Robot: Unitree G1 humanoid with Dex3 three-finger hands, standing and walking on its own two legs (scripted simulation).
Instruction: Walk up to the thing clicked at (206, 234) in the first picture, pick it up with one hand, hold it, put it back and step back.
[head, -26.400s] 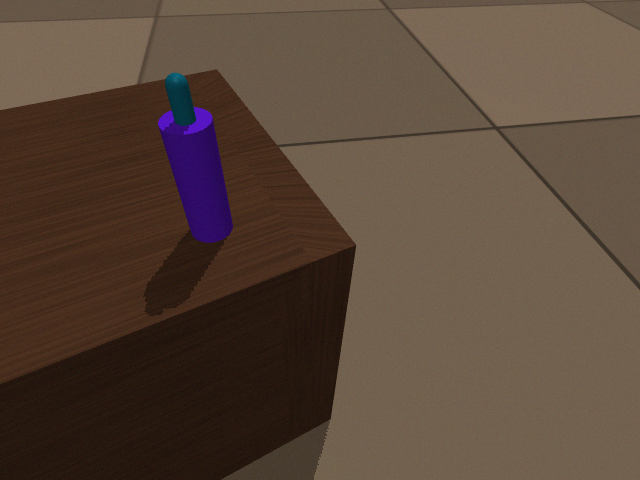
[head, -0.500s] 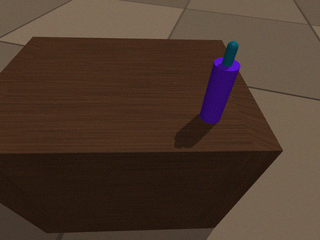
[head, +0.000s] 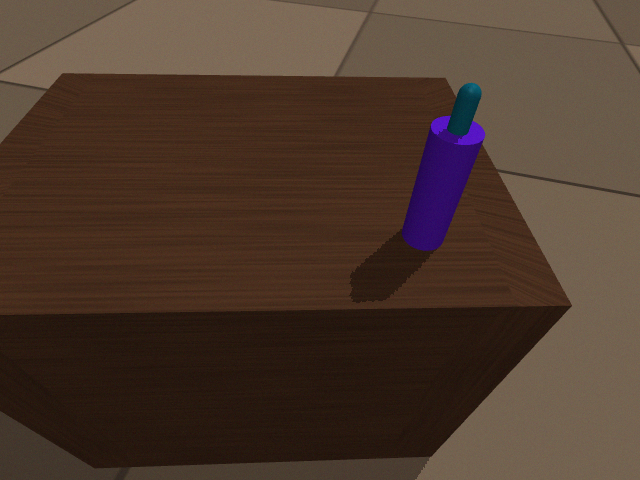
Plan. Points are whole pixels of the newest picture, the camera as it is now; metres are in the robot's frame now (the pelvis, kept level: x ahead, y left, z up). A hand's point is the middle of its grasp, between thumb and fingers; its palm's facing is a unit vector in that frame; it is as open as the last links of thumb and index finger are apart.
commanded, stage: stand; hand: right
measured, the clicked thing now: (443, 172) +0.49 -0.17 +0.14
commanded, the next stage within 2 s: none
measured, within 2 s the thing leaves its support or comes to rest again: neither
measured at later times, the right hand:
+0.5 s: hand out of the picture +0.06 -0.25 -0.16, palm faces -0.01 +0.94 -0.35, open 7.6 cm
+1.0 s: hand out of the picture +0.05 -0.25 -0.16, palm faces -0.01 +0.94 -0.35, open 7.4 cm
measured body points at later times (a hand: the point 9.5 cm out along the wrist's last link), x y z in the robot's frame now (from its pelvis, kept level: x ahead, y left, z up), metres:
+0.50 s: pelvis -0.01 +0.00 +0.00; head +0.00 +0.00 +0.45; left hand +0.06 +0.30 -0.13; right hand +0.06 -0.30 -0.13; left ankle +0.00 +0.14 -0.75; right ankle -0.02 -0.14 -0.75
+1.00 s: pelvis -0.01 +0.00 +0.00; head -0.01 +0.01 +0.45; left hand +0.05 +0.31 -0.13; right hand +0.05 -0.30 -0.13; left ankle +0.00 +0.14 -0.75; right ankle -0.02 -0.14 -0.75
